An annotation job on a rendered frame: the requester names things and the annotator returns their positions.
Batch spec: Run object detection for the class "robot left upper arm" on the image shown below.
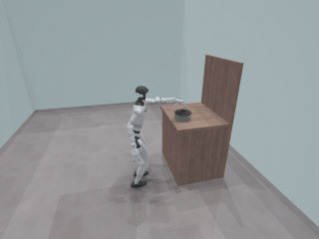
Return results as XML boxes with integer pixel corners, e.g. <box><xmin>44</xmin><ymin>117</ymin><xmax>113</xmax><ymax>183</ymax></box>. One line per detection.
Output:
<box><xmin>143</xmin><ymin>97</ymin><xmax>160</xmax><ymax>105</ymax></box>

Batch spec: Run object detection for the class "lid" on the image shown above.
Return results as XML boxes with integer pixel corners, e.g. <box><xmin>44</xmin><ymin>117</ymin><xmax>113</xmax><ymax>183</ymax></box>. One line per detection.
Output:
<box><xmin>174</xmin><ymin>109</ymin><xmax>191</xmax><ymax>117</ymax></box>

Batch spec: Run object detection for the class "robot left forearm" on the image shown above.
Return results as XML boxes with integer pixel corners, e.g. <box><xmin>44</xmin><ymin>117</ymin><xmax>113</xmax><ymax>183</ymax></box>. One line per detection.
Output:
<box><xmin>160</xmin><ymin>98</ymin><xmax>177</xmax><ymax>104</ymax></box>

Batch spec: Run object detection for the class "right robot hand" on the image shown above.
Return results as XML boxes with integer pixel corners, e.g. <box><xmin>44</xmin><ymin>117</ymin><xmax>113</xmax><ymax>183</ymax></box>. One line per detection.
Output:
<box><xmin>131</xmin><ymin>148</ymin><xmax>141</xmax><ymax>162</ymax></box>

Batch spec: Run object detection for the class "pot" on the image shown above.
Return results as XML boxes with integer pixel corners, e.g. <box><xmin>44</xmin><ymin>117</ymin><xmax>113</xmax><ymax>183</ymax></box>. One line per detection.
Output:
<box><xmin>174</xmin><ymin>112</ymin><xmax>191</xmax><ymax>122</ymax></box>

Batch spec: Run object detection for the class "robot right upper arm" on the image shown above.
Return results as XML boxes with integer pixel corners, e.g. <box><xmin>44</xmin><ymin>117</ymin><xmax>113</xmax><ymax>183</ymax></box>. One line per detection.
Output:
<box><xmin>127</xmin><ymin>106</ymin><xmax>142</xmax><ymax>128</ymax></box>

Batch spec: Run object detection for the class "table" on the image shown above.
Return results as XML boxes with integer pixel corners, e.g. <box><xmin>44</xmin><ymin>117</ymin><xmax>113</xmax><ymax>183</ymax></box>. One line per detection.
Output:
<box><xmin>160</xmin><ymin>55</ymin><xmax>244</xmax><ymax>186</ymax></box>

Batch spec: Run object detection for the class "robot right foot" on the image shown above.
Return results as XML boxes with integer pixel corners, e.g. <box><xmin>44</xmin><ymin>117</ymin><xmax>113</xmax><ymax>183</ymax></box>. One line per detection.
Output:
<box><xmin>131</xmin><ymin>181</ymin><xmax>147</xmax><ymax>188</ymax></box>

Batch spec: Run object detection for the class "left robot hand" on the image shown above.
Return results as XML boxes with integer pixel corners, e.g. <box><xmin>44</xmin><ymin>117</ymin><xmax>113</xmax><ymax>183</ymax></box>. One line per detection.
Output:
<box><xmin>174</xmin><ymin>99</ymin><xmax>186</xmax><ymax>109</ymax></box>

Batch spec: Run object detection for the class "robot head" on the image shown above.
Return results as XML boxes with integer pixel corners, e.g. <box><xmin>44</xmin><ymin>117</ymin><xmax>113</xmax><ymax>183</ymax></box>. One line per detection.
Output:
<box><xmin>135</xmin><ymin>86</ymin><xmax>149</xmax><ymax>107</ymax></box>

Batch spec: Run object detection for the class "robot right forearm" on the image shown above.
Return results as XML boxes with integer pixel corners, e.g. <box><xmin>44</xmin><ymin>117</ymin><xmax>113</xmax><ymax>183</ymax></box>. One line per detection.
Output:
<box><xmin>128</xmin><ymin>125</ymin><xmax>137</xmax><ymax>148</ymax></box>

